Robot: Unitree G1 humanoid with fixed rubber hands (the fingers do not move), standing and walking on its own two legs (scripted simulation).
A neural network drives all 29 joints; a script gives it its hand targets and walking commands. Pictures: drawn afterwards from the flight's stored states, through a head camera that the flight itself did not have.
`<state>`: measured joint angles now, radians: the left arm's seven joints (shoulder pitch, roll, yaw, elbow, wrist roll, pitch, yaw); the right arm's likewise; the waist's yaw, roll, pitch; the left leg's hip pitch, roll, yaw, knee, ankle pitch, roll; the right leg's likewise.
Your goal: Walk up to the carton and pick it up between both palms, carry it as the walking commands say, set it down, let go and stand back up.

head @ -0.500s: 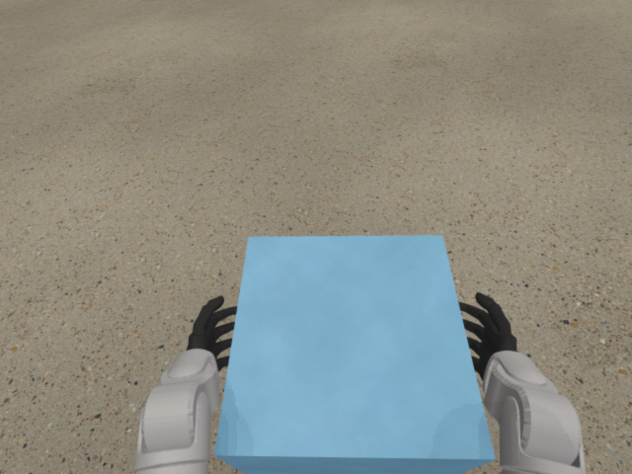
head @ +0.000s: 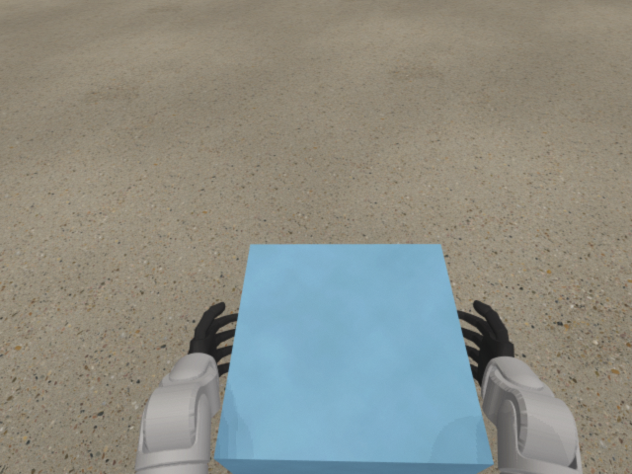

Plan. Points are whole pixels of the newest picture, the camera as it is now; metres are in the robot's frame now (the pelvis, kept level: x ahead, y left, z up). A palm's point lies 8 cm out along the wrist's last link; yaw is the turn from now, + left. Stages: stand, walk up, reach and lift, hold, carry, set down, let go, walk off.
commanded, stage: carry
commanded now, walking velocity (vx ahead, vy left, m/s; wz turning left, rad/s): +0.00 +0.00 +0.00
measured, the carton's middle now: (344, 370) +0.27 +0.00 -0.03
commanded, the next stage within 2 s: hold in 1.38 s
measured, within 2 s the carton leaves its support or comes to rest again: neither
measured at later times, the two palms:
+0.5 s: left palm (199, 380) +0.22 +0.18 +0.04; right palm (498, 384) +0.22 -0.17 +0.05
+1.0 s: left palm (200, 387) +0.21 +0.17 +0.04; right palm (504, 393) +0.21 -0.18 +0.05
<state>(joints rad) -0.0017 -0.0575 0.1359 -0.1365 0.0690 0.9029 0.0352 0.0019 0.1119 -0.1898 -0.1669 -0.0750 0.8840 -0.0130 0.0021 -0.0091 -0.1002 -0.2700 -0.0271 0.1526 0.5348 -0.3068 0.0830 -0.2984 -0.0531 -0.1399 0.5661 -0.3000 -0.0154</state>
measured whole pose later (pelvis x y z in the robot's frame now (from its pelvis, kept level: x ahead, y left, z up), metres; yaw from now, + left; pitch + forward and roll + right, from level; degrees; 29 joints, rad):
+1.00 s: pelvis -0.04 +0.00 +0.00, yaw +0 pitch +2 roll +0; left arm -0.03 -0.06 0.14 -0.10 0.11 0.90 0.02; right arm -0.02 0.12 -0.20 -0.12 -0.11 0.86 0.01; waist 0.00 -0.01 -0.09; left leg -0.30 -0.03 0.16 0.49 -0.23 0.09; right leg -0.33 -0.05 -0.14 0.52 -0.22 -0.03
